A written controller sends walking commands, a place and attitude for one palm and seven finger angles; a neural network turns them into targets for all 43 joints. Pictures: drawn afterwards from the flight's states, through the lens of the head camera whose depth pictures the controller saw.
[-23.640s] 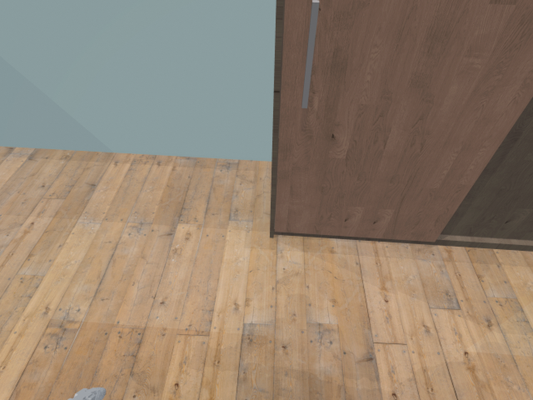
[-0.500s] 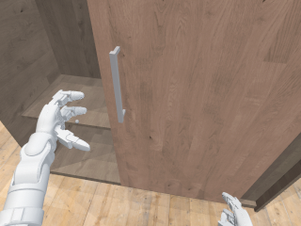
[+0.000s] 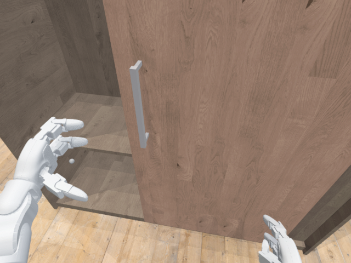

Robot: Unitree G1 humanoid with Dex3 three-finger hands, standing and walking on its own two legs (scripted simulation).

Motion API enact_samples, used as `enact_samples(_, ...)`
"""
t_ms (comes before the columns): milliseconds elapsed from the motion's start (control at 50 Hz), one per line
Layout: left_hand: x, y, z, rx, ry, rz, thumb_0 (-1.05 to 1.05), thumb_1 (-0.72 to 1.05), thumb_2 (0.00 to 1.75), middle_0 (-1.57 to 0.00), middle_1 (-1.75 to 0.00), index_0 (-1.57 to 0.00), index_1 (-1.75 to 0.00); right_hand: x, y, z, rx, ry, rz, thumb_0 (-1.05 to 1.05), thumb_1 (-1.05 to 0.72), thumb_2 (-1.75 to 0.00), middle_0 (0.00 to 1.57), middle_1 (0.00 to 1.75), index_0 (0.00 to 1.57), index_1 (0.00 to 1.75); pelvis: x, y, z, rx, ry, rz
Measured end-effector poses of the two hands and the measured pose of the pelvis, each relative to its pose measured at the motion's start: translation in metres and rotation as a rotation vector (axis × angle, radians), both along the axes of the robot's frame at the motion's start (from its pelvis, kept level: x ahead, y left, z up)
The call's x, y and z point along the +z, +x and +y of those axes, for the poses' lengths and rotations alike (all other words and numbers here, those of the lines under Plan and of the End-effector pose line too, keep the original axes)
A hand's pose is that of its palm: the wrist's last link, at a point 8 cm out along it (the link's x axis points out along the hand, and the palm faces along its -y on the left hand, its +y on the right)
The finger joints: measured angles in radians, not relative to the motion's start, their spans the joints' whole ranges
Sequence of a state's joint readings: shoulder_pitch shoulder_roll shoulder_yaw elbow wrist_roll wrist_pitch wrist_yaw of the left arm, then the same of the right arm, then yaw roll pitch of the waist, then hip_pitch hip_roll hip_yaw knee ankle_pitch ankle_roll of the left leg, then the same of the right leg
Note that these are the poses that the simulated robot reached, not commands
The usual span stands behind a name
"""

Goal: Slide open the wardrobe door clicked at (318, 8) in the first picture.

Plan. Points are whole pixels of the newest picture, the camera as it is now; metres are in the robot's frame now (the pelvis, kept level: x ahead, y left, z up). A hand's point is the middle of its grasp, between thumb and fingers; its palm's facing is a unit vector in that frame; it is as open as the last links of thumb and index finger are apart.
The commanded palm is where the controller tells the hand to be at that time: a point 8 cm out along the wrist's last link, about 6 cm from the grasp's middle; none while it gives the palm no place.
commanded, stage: draw the hand back to the body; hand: left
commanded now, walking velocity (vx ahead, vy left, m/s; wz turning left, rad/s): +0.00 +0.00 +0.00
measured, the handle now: (141, 108) +0.50 +0.17 +0.11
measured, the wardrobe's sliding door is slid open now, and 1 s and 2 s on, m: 0.56 0.56 0.56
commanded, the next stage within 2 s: step back with the hand held close in 1.02 s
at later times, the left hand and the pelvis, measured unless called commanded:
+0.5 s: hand (58, 163) +0.24 +0.26 +0.16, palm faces +0.37 -0.86 -0.35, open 10.1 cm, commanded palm +0.18 +0.30 +0.18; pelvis +0.03 +0.01 +0.01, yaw -2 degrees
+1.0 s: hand (52, 171) +0.22 +0.26 +0.17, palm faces +0.40 -0.85 -0.34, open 7.4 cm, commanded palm +0.17 +0.29 +0.18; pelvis +0.03 +0.00 +0.01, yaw -2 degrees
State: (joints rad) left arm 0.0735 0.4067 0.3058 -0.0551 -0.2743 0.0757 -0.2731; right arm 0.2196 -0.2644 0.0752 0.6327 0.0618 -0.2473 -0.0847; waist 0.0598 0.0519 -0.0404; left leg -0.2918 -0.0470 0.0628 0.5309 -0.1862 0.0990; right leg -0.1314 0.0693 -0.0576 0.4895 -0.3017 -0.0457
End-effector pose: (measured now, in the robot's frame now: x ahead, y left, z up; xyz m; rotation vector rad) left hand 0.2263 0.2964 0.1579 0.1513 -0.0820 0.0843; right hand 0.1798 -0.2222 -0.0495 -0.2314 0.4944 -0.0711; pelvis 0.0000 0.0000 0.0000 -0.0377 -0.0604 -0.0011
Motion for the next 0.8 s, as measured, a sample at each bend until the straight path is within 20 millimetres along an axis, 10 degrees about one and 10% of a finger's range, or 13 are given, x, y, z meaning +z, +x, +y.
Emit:
enact_samples(220, 0.003, -0.026, 0.001, 0.278, 0.139, -0.07, -0.01, -0.16, 0.39, -0.24, -0.92, -0.24, -0.93, -0.009, 0.006, 0.011, 0.019, -0.007, 0.137, 0.01, -0.9, -0.9, 0.21, 0.3, 0.2, 0.3, 0.008, 0.012, 0.005, -0.014, 0.007, -0.024)
enact_samples(800, 0.023, -0.049, 0.003, 0.315, 0.249, -0.076, 0.01, 0.81, 0.86, -0.22, -0.35, -0.21, -0.36, -0.006, 0.024, -0.002, -0.008, -0.008, 0.163, 0.01, -0.9, -0.9, 0.2, 0.3, 0.2, 0.3, 0.011, 0.031, 0.002, -0.029, 0.014, -0.029)
